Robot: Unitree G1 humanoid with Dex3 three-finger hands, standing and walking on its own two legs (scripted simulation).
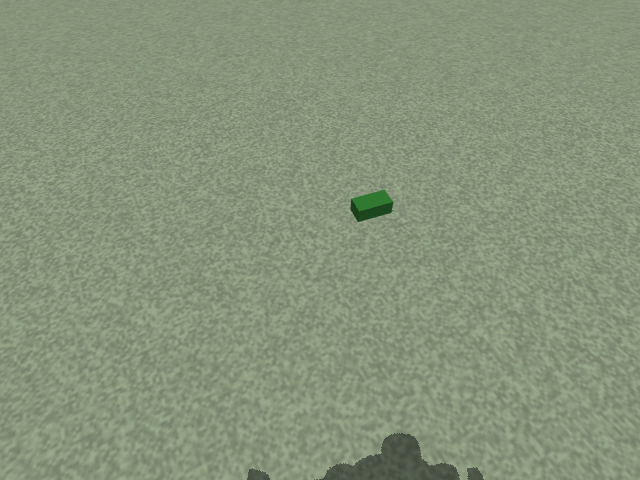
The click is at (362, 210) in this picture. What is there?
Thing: lying carton
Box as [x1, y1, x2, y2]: [350, 190, 392, 221]
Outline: 384,190 351,199 350,209 358,221 390,212 392,201
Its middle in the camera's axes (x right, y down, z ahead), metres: +0.23 -0.15 +1.73
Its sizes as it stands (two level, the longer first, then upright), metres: 0.163 0.084 0.067
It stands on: the floor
